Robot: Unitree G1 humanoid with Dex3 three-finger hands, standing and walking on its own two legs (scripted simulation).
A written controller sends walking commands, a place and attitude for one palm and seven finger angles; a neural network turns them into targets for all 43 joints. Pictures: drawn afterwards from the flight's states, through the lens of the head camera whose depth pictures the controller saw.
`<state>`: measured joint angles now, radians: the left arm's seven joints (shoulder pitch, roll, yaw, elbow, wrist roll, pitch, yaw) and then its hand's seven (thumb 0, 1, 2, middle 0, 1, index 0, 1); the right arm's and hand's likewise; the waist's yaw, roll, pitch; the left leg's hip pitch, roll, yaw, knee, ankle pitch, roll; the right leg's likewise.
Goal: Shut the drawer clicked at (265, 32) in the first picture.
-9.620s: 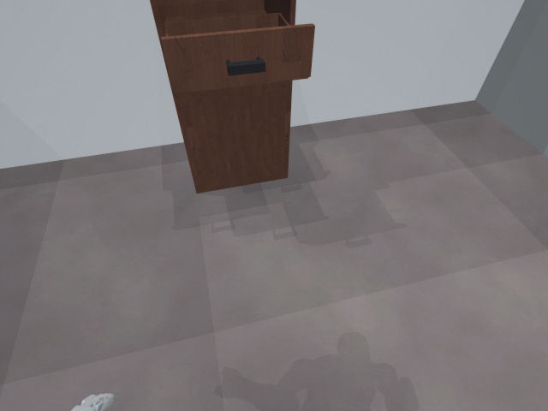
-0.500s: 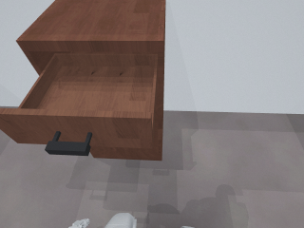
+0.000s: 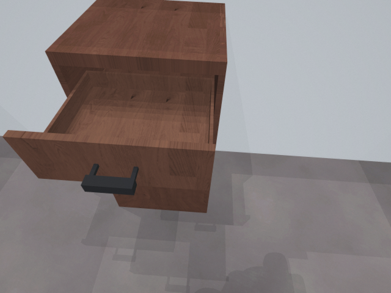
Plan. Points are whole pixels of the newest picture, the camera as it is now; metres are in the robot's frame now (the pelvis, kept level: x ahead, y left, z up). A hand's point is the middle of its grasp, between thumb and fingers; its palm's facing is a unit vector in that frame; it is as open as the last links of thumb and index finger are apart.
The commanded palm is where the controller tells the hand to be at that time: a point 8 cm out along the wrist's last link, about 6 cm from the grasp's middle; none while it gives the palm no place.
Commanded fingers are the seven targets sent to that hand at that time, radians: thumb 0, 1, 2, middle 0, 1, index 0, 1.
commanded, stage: come to a stop and stand still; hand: left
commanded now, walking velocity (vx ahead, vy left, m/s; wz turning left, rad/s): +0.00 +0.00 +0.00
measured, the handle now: (112, 176) +0.35 +0.21 +0.02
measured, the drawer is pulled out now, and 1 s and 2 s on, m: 0.28 0.28 0.28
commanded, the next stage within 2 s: look again from close up in 0.30 s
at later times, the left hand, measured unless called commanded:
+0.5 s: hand out of the picture +0.00 +0.16 -0.18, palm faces +0.01 -0.98 -0.21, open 7.3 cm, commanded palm none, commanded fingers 0.00 0.90 0.90 -0.20 -0.30 -0.20 -0.30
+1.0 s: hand out of the picture -0.03 +0.18 -0.18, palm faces +0.00 -0.99 -0.16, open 7.4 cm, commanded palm none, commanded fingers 0.00 0.90 0.90 -0.20 -0.30 -0.20 -0.30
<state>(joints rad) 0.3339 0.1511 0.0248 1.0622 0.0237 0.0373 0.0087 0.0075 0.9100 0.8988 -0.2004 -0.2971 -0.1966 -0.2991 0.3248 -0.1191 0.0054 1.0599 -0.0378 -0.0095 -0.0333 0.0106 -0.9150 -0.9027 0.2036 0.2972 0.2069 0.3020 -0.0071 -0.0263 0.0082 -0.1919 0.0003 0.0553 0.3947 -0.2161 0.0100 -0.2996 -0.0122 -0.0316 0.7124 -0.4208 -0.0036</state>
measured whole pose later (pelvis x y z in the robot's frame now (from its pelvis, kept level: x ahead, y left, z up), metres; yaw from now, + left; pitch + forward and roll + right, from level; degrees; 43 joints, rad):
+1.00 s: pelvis -0.02 +0.02 +0.00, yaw -1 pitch -2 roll +0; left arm 0.32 0.16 -0.02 1.10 0.01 -0.01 0.04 0.01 0.91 0.90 -0.20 -0.30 -0.20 -0.30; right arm 0.26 -0.15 0.02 1.14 -0.01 -0.02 -0.02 0.01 -0.91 -0.90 0.20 0.30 0.20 0.30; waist 0.00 -0.03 0.04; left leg -0.19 0.00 0.05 0.42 -0.21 0.02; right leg -0.14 -0.01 -0.02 0.42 -0.25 0.00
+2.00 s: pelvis -0.03 +0.02 -0.01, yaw -2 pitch -3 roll +0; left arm 0.26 0.18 -0.02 0.98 0.02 0.01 0.04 0.01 0.91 0.90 -0.20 -0.30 -0.20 -0.30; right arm 0.24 -0.19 0.00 0.98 -0.02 0.00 -0.01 0.01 -0.91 -0.90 0.20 0.30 0.20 0.30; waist -0.01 0.04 0.02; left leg -0.22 -0.01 0.07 0.53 -0.26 0.03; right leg -0.19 -0.01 0.00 0.55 -0.30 0.00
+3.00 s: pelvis +0.00 -0.01 +0.00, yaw -2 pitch -1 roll +1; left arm 0.27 0.17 -0.02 1.11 0.02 -0.02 0.03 0.01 0.91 0.90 -0.20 -0.30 -0.20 -0.30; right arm 0.22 -0.17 0.02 1.13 -0.01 -0.03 -0.03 0.01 -0.91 -0.90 0.20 0.30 0.20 0.30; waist 0.01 -0.01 0.03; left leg -0.16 0.01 0.05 0.41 -0.24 -0.01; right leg -0.14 0.02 -0.01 0.45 -0.30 -0.04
